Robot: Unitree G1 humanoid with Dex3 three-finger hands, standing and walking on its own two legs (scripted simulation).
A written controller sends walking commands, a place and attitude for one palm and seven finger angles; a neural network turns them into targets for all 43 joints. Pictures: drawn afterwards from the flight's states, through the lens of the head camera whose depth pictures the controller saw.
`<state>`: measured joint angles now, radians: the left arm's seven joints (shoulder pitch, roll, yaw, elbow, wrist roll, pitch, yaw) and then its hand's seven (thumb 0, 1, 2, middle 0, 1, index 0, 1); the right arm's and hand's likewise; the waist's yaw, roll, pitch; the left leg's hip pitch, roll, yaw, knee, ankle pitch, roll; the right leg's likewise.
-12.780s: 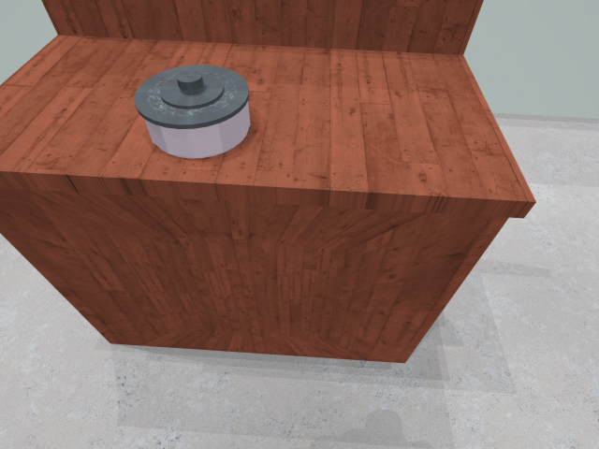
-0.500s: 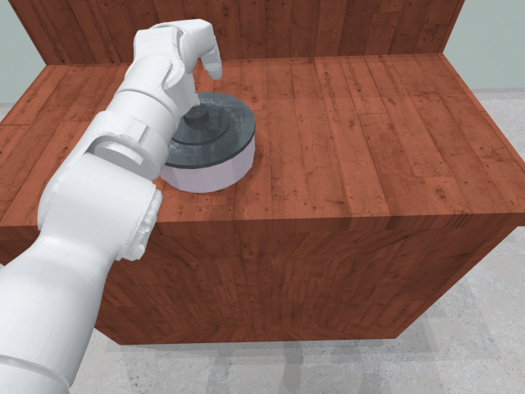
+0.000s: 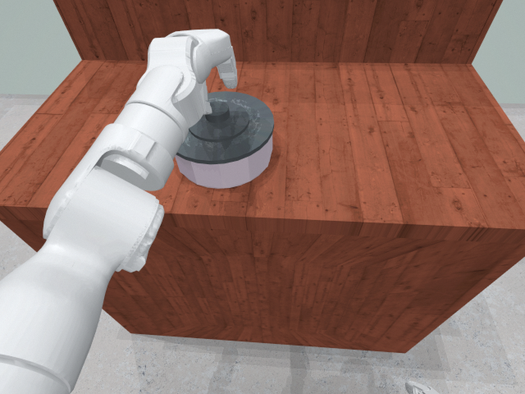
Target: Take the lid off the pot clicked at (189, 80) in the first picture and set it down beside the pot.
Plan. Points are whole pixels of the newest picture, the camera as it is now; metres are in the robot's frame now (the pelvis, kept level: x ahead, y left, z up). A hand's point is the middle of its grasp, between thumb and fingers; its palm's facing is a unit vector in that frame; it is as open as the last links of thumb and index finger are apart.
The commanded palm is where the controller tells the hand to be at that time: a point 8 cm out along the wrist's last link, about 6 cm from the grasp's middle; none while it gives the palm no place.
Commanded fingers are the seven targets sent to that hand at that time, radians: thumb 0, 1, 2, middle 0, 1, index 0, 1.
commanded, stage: move the open hand above the knob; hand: left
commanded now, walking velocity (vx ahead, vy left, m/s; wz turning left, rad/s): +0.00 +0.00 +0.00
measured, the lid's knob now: (217, 111) +0.53 +0.06 +0.15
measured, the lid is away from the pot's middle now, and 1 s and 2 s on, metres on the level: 0.00 0.00 0.00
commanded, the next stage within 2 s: lower the open fingers around the knob in 0.36 s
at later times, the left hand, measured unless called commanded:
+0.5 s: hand (214, 86) +0.50 +0.05 +0.22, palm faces -0.30 -0.01 -0.95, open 10.3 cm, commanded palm +0.50 +0.06 +0.28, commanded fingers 0.00 -0.38 1.57 -0.84 -0.08 -0.84 -0.08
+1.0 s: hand (213, 108) +0.49 +0.06 +0.19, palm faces -0.41 -0.04 -0.91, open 10.3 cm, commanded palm +0.50 +0.06 +0.24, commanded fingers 0.00 -0.38 1.57 -0.84 -0.08 -0.84 -0.08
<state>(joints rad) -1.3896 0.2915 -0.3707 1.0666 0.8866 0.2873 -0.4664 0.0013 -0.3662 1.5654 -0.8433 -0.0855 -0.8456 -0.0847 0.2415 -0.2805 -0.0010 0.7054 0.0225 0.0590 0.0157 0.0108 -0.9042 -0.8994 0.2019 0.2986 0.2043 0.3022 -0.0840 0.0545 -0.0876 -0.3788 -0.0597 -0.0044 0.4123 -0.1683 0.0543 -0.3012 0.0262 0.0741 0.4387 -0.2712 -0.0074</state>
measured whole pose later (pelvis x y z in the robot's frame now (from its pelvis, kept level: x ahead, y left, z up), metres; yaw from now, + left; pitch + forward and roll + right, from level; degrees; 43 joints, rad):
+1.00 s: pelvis +0.01 +0.01 +0.00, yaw +0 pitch +10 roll +0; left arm -1.46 0.22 -0.36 1.26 0.90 0.35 -0.47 0.00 -0.36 1.57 -0.83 -0.08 -0.84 -0.08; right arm 0.30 -0.28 -0.02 0.75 0.01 0.07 0.00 0.01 -0.90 -0.90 0.20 0.30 0.20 0.30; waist -0.13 0.05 -0.11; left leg -0.44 -0.07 0.00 0.46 -0.19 0.07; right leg -0.36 0.02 0.08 0.47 -0.29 0.00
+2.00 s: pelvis +0.00 +0.01 -0.01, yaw +0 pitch +12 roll +0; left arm -1.53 0.25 -0.34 1.38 0.94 0.35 -0.43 0.00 -0.36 1.57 -0.85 -0.10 -0.84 -0.08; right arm 0.35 -0.29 -0.01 0.78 0.01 0.10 -0.01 0.01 -0.90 -0.90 0.20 0.30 0.21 0.30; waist -0.18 0.05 -0.11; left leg -0.51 -0.06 0.00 0.51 -0.21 0.07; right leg -0.42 0.03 0.08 0.52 -0.30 0.00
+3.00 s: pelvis +0.00 +0.01 -0.01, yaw +0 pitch +12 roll +0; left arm -1.51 0.25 -0.34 1.36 0.93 0.35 -0.43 0.00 -0.10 1.05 -0.52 -0.69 -0.54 -0.69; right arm 0.36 -0.29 -0.02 0.78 0.01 0.10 -0.01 0.01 -0.90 -0.90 0.20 0.30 0.21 0.30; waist -0.18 0.05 -0.12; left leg -0.52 -0.06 0.00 0.53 -0.22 0.06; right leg -0.43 0.03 0.07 0.53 -0.31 0.00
